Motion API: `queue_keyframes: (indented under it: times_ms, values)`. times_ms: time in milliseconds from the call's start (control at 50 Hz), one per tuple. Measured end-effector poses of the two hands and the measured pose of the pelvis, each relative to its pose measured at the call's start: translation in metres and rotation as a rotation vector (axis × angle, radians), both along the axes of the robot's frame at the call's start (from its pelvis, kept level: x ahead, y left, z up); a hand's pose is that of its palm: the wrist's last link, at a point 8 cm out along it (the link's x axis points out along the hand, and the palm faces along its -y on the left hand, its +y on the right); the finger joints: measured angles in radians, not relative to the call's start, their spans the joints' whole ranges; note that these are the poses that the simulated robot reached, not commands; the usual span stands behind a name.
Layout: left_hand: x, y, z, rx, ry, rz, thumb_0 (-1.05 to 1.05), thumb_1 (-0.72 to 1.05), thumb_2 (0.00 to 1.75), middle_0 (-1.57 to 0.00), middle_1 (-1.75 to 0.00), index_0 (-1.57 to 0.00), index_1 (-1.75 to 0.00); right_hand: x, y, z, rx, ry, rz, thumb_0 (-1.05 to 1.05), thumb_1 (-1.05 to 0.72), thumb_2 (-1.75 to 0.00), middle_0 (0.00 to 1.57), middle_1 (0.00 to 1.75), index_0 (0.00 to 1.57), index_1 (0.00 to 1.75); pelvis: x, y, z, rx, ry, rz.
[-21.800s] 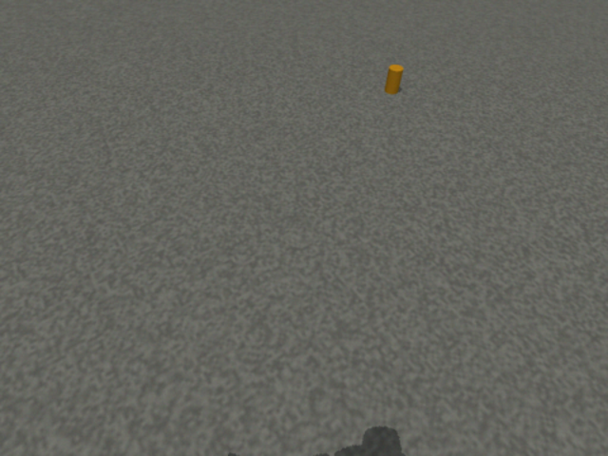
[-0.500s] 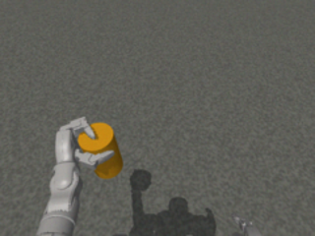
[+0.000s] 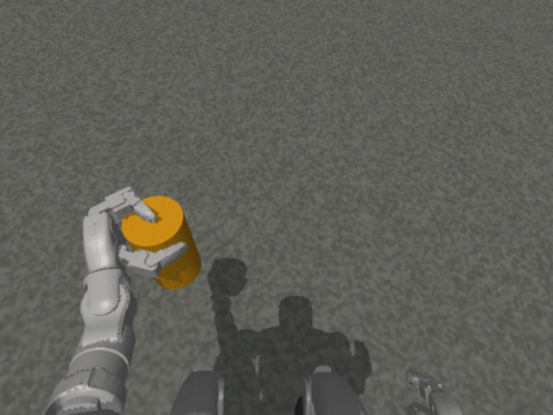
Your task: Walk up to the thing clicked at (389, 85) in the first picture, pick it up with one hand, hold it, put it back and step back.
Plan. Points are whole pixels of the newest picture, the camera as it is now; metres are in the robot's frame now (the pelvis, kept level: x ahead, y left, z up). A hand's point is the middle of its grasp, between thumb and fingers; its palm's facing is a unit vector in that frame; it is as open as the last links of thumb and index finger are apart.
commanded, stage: crouch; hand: left
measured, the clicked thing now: (166, 245) +0.37 +0.17 -0.06
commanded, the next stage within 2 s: lower in 1.42 s
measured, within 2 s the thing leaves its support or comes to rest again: neither
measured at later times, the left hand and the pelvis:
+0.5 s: hand (167, 252) +0.43 +0.21 -0.25, palm faces +0.30 -0.95 -0.04, open 7.7 cm; pelvis -0.05 +0.00 -0.22, yaw -3 degrees
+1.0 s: hand (176, 257) +0.48 +0.23 -0.40, palm faces +0.30 -0.95 -0.04, open 7.8 cm; pelvis -0.08 +0.01 -0.35, yaw -7 degrees
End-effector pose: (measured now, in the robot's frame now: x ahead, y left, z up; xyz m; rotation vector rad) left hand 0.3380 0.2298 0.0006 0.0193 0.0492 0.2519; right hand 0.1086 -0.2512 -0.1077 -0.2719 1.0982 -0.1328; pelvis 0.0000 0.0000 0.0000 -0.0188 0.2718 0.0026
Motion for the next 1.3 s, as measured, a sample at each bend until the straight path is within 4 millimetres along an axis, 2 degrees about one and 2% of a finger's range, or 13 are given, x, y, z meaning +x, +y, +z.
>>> queue_keyframes:
  times_ms: [160,360,520,660,820,1000,1140,1300]
  values:
    - [0.026,0.01,-0.082,0.023,-0.05,0.006,0.02,-0.52,0.94,-0.6,-1.07,-1.21,-1.34,-0.032,-0.014,-0.075,-0.033,0.108,0.002,0.01,-0.9,-0.9,0.2,0.3,0.2,0.3,-0.014,0.0,-0.074,-0.013,0.171,-0.009]
    - [0.048,0.022,-0.183,0.028,-0.031,0.041,0.02,-0.53,0.96,-0.59,-1.08,-1.24,-1.38,-0.067,-0.011,-0.174,-0.009,0.224,-0.004,0.01,-0.91,-0.9,0.2,0.3,0.2,0.3,-0.034,0.002,-0.162,-0.021,0.291,-0.025]
    - [0.062,0.03,-0.255,0.022,-0.008,0.055,0.02,-0.55,0.96,-0.6,-1.09,-1.27,-1.41,-0.095,-0.008,-0.236,-0.015,0.297,0.006,0.01,-0.92,-0.9,0.2,0.3,0.21,0.3,-0.049,0.003,-0.223,-0.027,0.33,-0.032]
    - [0.078,0.036,-0.311,0.019,-0.01,0.064,0.02,-0.55,0.96,-0.61,-1.08,-1.26,-1.4,-0.122,-0.013,-0.28,-0.043,0.361,0.005,0.01,-0.92,-0.91,0.2,0.3,0.21,0.3,-0.06,0.004,-0.274,-0.035,0.329,-0.043]
    - [0.096,0.04,-0.357,0.021,-0.012,0.06,0.01,-0.55,0.96,-0.61,-1.07,-1.25,-1.4,-0.155,-0.016,-0.314,-0.071,0.442,0.004,0.0,-0.93,-0.91,0.2,0.3,0.2,0.3,-0.07,0.005,-0.32,-0.051,0.299,-0.058]
    - [0.109,0.043,-0.398,0.022,-0.008,0.056,0.01,-0.53,0.95,-0.6,-1.07,-1.25,-1.38,-0.183,-0.014,-0.335,-0.092,0.51,0.016,0.0,-0.92,-0.91,0.2,0.3,0.21,0.3,-0.076,0.009,-0.354,-0.082,0.256,-0.083]
    - [0.115,0.047,-0.425,0.021,0.001,0.052,0.01,-0.5,0.94,-0.58,-1.06,-1.26,-1.37,-0.19,-0.012,-0.344,-0.111,0.541,0.042,0.0,-0.91,-0.9,0.2,0.3,0.21,0.3,-0.076,0.011,-0.371,-0.103,0.229,-0.099]
    - [0.12,0.049,-0.45,0.017,0.007,0.037,0.01,-0.46,0.93,-0.56,-1.05,-1.28,-1.38,-0.185,-0.01,-0.348,-0.138,0.562,0.08,0.0,-0.91,-0.9,0.2,0.3,0.21,0.3,-0.074,0.015,-0.383,-0.126,0.21,-0.112]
